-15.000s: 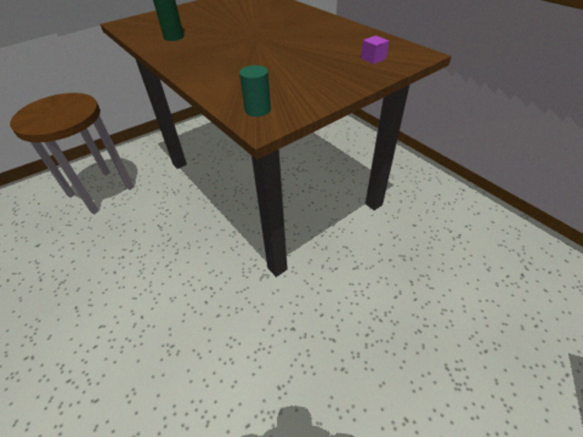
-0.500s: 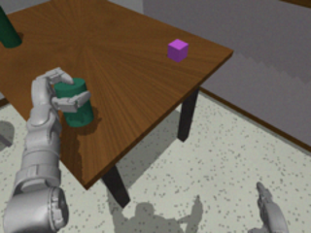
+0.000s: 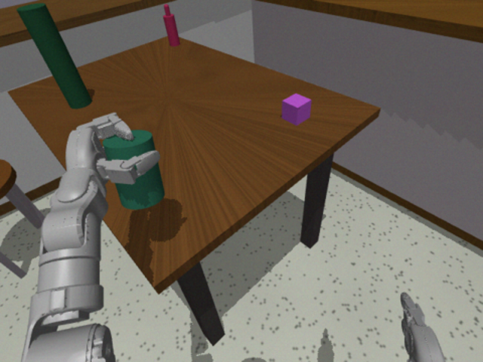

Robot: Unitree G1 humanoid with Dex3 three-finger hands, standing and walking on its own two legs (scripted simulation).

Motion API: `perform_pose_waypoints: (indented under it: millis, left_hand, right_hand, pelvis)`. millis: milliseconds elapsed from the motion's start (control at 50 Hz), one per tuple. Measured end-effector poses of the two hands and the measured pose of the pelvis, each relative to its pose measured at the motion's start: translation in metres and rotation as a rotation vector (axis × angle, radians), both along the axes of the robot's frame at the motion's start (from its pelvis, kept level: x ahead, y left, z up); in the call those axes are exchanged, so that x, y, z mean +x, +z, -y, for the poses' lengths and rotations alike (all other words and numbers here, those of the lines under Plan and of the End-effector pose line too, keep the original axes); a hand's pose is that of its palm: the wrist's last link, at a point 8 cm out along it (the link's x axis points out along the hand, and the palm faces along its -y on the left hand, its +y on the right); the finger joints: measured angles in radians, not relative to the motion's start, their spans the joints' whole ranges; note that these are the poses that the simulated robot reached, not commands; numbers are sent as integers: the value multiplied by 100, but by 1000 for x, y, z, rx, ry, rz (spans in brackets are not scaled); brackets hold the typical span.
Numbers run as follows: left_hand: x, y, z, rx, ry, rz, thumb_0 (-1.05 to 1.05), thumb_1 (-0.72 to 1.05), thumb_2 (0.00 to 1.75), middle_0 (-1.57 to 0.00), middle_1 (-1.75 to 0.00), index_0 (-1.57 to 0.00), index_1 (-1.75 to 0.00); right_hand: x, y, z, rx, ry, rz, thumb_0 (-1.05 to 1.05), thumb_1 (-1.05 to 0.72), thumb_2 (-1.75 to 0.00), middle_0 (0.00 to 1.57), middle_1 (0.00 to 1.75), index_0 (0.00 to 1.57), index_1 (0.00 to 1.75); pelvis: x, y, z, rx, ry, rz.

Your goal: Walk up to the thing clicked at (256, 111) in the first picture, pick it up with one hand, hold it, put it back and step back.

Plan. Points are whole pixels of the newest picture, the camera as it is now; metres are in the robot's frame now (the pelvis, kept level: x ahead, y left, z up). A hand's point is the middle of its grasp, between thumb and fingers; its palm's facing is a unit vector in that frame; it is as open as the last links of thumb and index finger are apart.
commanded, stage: lift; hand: left
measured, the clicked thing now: (136, 169) +0.39 +0.19 +0.17
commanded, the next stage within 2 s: hold in 0.64 s
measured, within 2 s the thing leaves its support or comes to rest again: neither
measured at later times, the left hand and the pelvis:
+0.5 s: hand (115, 146) +0.35 +0.18 +0.24, palm faces +0.17 -0.99 -0.01, open 7.0 cm; pelvis -0.01 +0.00 +0.01, yaw +1 degrees
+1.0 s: hand (108, 142) +0.34 +0.18 +0.26, palm faces +0.15 -0.99 -0.01, open 6.9 cm; pelvis -0.01 +0.00 +0.01, yaw +1 degrees
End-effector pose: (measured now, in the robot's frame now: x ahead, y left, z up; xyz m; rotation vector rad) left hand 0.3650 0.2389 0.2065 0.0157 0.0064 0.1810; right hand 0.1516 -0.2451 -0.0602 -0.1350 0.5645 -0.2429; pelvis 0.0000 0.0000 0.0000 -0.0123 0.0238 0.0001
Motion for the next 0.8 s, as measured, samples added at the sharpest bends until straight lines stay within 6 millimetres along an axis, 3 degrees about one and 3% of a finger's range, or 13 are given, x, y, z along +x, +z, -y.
perform_pose_waypoints:
  millis: [340,800]
  left_hand:
    - [-37,25,6,-4,-2,11,1,-37,105,-70,-110,-120,-138]
    - [-47,46,4,-2,-26,16,1,-37,105,-70,-110,-120,-138]
  right_hand:
    - [-3,5,3,-5,12,56,-1,54,-5,5,5,6,5]
    - [2,4,-2,4,8,85,-1,53,-5,5,5,6,5]
  pelvis:
    - [-10,4,4,4,11,48]
    - [-8,6,-1,4,10,57]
